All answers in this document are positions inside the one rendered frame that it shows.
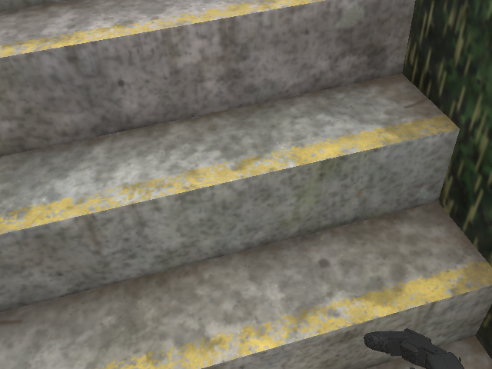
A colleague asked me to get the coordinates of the right robot hand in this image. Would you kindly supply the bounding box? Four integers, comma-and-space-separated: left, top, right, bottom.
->
364, 328, 464, 369

